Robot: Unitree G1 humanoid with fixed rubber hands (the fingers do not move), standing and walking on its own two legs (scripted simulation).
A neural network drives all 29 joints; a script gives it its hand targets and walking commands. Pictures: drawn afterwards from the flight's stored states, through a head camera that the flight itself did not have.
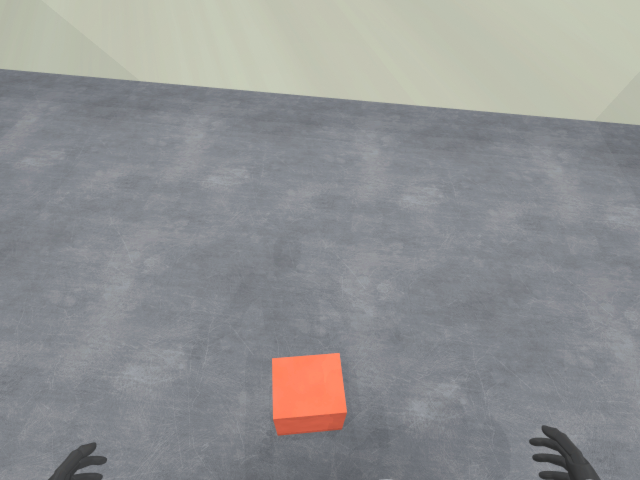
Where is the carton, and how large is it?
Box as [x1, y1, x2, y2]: [272, 353, 346, 435]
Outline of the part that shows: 339,353 272,358 273,420 278,435 341,429 346,413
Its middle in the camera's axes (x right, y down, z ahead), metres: -0.04 +0.45 +1.10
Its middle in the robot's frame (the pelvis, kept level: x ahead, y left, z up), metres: +0.40 +0.02 -0.67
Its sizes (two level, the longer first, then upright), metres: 0.189 0.158 0.193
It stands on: the floor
